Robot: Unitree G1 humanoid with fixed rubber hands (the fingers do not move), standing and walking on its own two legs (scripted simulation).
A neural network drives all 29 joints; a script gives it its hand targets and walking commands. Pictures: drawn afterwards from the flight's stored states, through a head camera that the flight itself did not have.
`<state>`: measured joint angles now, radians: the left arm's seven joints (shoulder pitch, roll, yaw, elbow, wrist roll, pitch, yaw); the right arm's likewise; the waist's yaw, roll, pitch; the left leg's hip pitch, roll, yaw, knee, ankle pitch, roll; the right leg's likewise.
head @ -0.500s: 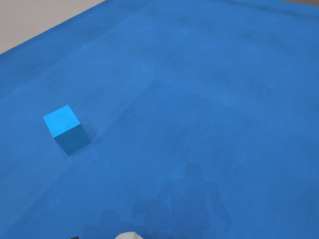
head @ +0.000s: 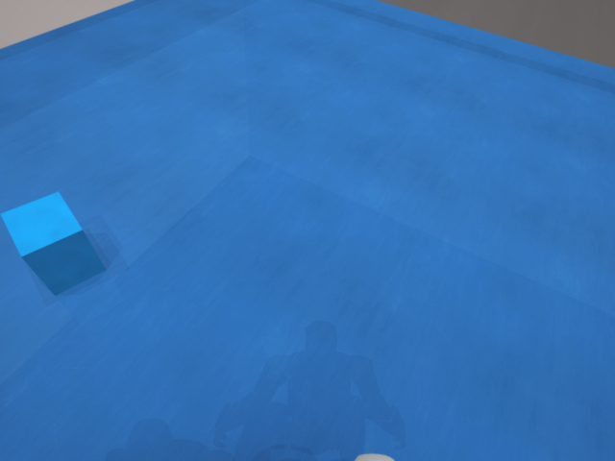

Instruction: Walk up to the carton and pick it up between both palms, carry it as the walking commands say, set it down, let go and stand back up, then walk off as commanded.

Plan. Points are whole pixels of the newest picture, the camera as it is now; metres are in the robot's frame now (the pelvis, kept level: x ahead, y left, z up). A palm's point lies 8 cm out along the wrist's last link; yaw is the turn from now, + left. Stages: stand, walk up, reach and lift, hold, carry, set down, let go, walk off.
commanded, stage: walk off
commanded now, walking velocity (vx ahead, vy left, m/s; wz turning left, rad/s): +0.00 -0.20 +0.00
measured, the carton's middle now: (56, 243) +0.90 +0.84 -0.65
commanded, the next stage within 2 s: stand in 0.08 s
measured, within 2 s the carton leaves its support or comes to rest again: neither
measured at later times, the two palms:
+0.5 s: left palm out of the picture +0.00 +0.10 -0.13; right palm out of the picture +0.04 -0.36 -0.14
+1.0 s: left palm out of the picture -0.05 +0.08 -0.14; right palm out of the picture -0.08 -0.35 -0.14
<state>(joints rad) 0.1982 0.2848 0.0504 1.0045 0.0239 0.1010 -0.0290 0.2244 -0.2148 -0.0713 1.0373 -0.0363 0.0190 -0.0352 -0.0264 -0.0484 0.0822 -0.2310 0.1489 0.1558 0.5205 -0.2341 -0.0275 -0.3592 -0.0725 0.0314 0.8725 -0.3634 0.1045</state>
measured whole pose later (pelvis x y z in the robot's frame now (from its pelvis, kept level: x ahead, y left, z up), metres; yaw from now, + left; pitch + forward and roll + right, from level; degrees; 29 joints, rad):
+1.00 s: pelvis -0.04 -0.15 +0.01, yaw +1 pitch -1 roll +1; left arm 0.28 0.17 -0.01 1.14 0.01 0.01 0.03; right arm 0.33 -0.11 0.01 1.17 0.00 0.01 -0.04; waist 0.00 0.00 0.03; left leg -0.12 0.03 0.06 0.38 -0.24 -0.02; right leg -0.16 0.09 -0.13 0.31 -0.14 -0.13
